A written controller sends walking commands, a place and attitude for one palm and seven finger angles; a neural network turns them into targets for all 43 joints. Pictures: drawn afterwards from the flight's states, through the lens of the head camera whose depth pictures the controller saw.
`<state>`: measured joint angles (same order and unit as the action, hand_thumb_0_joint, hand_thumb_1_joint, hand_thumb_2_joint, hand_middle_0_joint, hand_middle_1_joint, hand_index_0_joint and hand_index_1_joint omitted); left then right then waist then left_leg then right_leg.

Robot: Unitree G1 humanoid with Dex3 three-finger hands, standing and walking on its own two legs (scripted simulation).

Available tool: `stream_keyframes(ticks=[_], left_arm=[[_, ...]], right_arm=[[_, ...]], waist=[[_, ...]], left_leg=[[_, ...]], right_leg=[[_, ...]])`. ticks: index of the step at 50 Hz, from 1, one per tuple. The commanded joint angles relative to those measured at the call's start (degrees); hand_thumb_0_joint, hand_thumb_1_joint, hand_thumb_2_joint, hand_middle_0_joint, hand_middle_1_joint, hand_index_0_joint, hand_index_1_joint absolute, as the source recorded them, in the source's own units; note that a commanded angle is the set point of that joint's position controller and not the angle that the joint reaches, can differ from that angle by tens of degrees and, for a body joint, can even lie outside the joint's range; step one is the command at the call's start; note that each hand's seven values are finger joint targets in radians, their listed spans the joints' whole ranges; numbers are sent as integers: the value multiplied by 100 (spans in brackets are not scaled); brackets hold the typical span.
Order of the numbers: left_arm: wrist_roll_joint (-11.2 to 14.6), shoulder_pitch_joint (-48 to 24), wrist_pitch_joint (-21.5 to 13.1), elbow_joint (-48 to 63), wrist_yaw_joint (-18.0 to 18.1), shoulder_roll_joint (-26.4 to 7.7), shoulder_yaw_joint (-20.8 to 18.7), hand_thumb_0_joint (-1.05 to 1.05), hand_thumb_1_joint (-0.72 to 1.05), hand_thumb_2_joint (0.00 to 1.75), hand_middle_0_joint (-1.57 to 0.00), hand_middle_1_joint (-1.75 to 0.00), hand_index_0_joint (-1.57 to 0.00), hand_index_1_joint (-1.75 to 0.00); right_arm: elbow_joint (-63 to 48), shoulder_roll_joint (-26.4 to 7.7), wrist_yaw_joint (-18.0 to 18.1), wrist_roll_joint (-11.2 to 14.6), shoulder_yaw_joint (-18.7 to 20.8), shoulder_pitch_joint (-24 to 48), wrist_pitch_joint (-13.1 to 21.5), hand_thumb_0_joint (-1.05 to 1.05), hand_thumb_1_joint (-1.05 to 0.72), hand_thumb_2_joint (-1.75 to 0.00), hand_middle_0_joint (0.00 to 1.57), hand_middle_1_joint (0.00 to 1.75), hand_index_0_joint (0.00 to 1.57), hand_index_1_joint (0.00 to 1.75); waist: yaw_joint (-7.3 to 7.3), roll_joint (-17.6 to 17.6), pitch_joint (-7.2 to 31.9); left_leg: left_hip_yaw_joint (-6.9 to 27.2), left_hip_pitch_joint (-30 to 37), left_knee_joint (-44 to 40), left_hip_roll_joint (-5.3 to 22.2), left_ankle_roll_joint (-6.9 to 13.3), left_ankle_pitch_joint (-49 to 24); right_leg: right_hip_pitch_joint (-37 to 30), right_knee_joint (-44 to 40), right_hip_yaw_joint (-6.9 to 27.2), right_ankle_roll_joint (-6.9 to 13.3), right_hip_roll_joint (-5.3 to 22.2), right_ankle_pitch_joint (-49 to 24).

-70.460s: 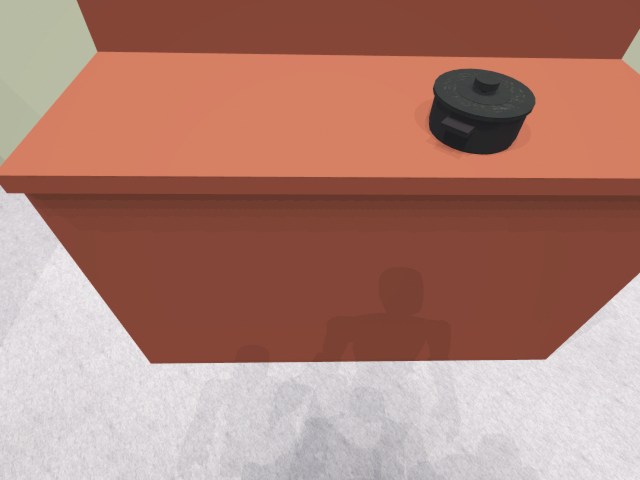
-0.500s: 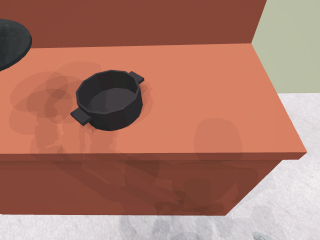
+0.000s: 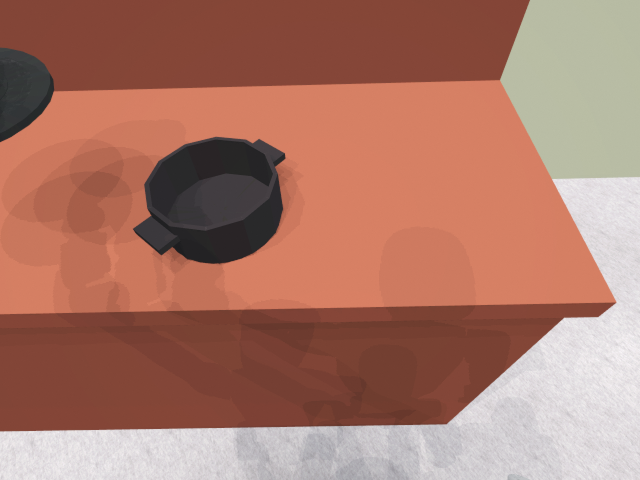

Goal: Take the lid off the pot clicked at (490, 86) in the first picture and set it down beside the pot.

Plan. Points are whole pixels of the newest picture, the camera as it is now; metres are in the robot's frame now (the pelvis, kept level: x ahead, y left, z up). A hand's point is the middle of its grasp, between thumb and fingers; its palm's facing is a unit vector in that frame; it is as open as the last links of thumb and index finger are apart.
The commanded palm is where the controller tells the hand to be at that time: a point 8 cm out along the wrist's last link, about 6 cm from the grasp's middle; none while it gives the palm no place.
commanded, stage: lower the lid onto the table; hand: left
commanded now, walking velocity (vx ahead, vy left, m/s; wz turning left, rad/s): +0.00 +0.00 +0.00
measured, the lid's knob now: out of the picture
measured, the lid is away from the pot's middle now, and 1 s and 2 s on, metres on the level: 0.23 0.23 0.22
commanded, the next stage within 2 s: none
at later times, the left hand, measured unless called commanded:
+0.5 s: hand out of the picture +0.43 +0.34 +0.26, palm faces -0.24 -0.14 -0.96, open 7.2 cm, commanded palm +0.43 +0.35 +0.33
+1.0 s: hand out of the picture +0.43 +0.36 +0.22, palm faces -0.31 -0.18 -0.93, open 7.2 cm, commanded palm +0.44 +0.36 +0.29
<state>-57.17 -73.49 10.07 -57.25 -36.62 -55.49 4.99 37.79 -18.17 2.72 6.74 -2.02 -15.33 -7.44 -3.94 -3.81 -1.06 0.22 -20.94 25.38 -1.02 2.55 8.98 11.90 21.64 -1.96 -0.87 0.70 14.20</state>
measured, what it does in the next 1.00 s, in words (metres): stands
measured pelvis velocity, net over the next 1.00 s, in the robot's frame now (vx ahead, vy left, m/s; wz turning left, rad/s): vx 0.00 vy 0.00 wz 0.00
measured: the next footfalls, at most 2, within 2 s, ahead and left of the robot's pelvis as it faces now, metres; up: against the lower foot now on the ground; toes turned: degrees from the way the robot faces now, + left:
none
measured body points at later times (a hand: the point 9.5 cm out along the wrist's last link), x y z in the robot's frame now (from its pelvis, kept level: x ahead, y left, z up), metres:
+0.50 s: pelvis +0.00 +0.00 +0.00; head +0.05 -0.02 +0.45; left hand +0.44 +0.35 +0.31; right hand +0.09 -0.28 -0.13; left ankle +0.04 +0.09 -0.74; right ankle -0.04 -0.14 -0.74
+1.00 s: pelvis +0.00 +0.00 +0.00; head +0.05 -0.01 +0.44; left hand +0.44 +0.36 +0.27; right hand +0.06 -0.28 -0.13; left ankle +0.04 +0.09 -0.74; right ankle -0.04 -0.14 -0.74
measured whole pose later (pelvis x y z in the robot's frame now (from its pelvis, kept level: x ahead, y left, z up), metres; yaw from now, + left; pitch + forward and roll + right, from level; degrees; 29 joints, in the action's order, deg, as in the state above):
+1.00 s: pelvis +0.00 +0.00 +0.00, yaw +0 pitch +5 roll -2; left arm -55.0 -64.6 4.3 -59.6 -33.9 -53.9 1.7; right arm 38.3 -18.3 2.9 6.7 -1.3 -16.5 -7.9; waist -4.9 -3.2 -0.6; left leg 0.6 -22.8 28.4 -0.4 2.4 10.6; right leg 13.1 23.3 -2.2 -0.7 0.0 15.2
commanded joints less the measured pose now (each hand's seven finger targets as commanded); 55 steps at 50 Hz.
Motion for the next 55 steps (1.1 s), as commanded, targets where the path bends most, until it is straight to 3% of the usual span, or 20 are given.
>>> stream_keyframes(ticks=[1,2,3,7,10,12,13,17,18,23,27,29,32,34,37,38,42,48,51,55], left_arm=[[-107,-3106,31,1682,387,-1460,-299,0,76,89,-91,-100,-89,-96],[-44,-2680,11,1499,391,-1471,-393,0,76,89,-91,-100,-89,-96],[-120,-2663,-8,1636,445,-1996,-802,0,76,89,-91,-100,-89,-96],[-11,-2346,-28,1080,390,-1510,-435,0,76,89,-91,-100,-89,-96],[-82,-2933,-47,1757,452,-1736,-554,0,76,89,-91,-100,-89,-96],[-17,-2554,-70,1675,467,-1694,-610,0,76,89,-91,-100,-89,-96],[-49,-2625,-74,2014,504,-2036,-912,0,76,89,-91,-100,-89,-96],[90,-1939,-62,1303,427,-1495,-594,0,76,89,-91,-100,-89,-96],[47,-2040,-79,1331,444,-1675,-683,0,76,89,-91,-100,-89,-96],[48,-2622,-144,1921,499,-1772,-664,0,76,89,-91,-100,-89,-96],[136,-2068,-206,1254,467,-1473,-519,0,76,89,-91,-100,-89,-96],[88,-2219,-249,1453,497,-1786,-760,0,76,89,-91,-100,-89,-96],[169,-2042,-295,1070,471,-1488,-507,0,76,89,-91,-100,-89,-96],[104,-2311,-360,1307,522,-1873,-779,0,76,89,-91,-100,-89,-96],[163,-2149,-426,1184,528,-1568,-561,0,76,89,-91,-100,-89,-96],[124,-2282,-450,1411,564,-1844,-783,0,76,89,-91,-100,-89,-96],[204,-2001,-525,981,526,-1615,-607,0,76,89,-91,-100,-89,-96],[161,-2125,-639,1249,614,-1894,-832,0,76,89,-91,-100,-89,-96],[162,-1870,-675,820,613,-1896,-872,0,76,89,-91,-100,-89,-96],[191,-2218,-752,1459,649,-1845,-831,0,76,89,-91,-100,-89,-96]], right_arm=[[-611,-865,60,-37,315,-76,225,0,-90,-90,20,30,20,30],[-634,-906,52,-39,322,-160,272,0,-90,-90,20,30,20,30],[-636,-899,38,-61,317,-144,239,0,-90,-90,20,30,20,30],[-646,-918,33,-24,309,-92,201,0,-90,-90,20,30,20,30],[-678,-890,34,-48,329,-55,176,0,-90,-90,20,30,20,30],[-703,-926,37,-47,333,-103,209,0,-90,-90,20,30,20,30],[-721,-894,10,-58,348,-91,186,0,-90,-90,20,30,20,30],[-728,-897,5,-21,352,-42,150,0,-90,-90,20,30,20,30],[-680,-897,-4,-28,336,-67,109,0,-90,-90,20,30,20,30],[-678,-894,32,-35,350,-49,114,0,-90,-90,20,30,20,30],[-614,-909,57,-12,334,-94,152,0,-90,-90,20,30,20,30],[-609,-905,41,-36,343,-43,135,0,-90,-90,20,30,20,30],[-562,-919,59,-8,330,-88,137,0,-90,-90,20,30,20,30],[-554,-923,61,-28,332,-87,120,0,-90,-90,20,30,20,30],[-564,-923,83,-23,345,-140,157,0,-90,-90,20,30,20,30],[-519,-928,66,-33,361,-171,135,0,-90,-90,20,30,20,30],[-520,-954,73,-8,348,-159,136,0,-90,-90,20,30,20,30],[-508,-952,65,-44,378,-247,115,0,-90,-90,20,30,20,30],[-471,-954,76,-35,371,-292,111,0,-90,-90,20,30,20,30],[-508,-956,65,-40,413,-273,92,0,-90,-90,20,30,20,30]], waist=[[-57,-655,2469],[-24,-604,2411],[42,-360,2525],[-43,-307,2121],[-28,-537,2592],[-17,-676,2570],[47,-537,2742],[-40,-304,2172],[-27,-125,2179],[-62,-575,2590],[-106,-460,2215],[-58,-413,2329],[-128,-317,2098],[-88,-393,2310],[-122,-529,2292],[-90,-485,2413],[-124,-424,2130],[-109,-557,2428],[-139,-358,2190],[-134,-815,2586]], left_leg=[[141,2349,-51,-80,264,-1629],[148,2253,-11,-73,264,-1806],[120,2151,-28,-100,264,-1688],[38,1839,-40,-101,254,-1418],[93,2173,-13,-119,275,-1560],[112,2206,70,-102,266,-1940],[155,2266,66,-105,262,-1995],[64,1895,64,-115,271,-1666],[41,1849,56,-117,271,-1554],[82,2188,91,-127,298,-1649],[37,1949,106,-129,296,-1534],[18,1935,139,-161,322,-1429],[-18,1769,115,-135,313,-1266],[-20,1823,132,-160,333,-1282],[23,1912,144,-129,323,-1371],[32,1979,149,-123,318,-1378],[-13,1721,123,-121,317,-1142],[50,1919,210,-125,327,-1434],[4,1695,223,-144,334,-1169],[121,2171,280,-94,327,-1694]], right_leg=[[331,-156,-238,325,-420,-1269],[311,-171,-247,352,-409,-1351],[96,-129,-202,322,-424,-1414],[236,-153,-217,324,-378,-1376],[181,-77,-199,313,-402,-1405],[230,-79,-209,346,-398,-1530],[88,-37,-183,316,-411,-1582],[300,-102,-230,306,-386,-1496],[203,-74,-221,278,-408,-1529],[184,-65,-181,294,-417,-1511],[287,-114,-217,302,-406,-1530],[181,-69,-174,283,-412,-1571],[229,-126,-199,281,-396,-1535],[87,-68,-160,275,-412,-1590],[244,-94,-205,299,-416,-1509],[162,-66,-179,276,-430,-1541],[253,-112,-193,289,-401,-1444],[242,-26,-189,278,-441,-1528],[321,-37,-204,265,-450,-1432],[446,9,-217,282,-451,-1492]])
